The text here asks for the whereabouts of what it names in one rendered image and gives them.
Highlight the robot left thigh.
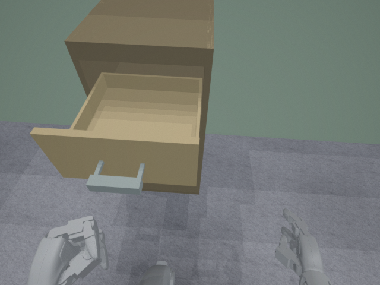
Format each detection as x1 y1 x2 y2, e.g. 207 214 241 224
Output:
138 265 175 285

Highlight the robot right forearm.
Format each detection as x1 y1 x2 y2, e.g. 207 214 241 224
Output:
299 271 332 285

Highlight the robot right hand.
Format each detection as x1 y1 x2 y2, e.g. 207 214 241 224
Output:
275 208 324 277

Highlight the cabinet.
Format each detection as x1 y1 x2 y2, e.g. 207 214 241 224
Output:
64 0 214 195

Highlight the drawer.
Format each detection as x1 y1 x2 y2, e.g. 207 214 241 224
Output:
30 72 202 186

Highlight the robot left hand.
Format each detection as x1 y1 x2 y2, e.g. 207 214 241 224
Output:
27 216 109 285

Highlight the handle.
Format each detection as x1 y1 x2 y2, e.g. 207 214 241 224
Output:
86 160 145 195

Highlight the left robot shin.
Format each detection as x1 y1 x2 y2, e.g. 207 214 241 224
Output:
156 261 168 266

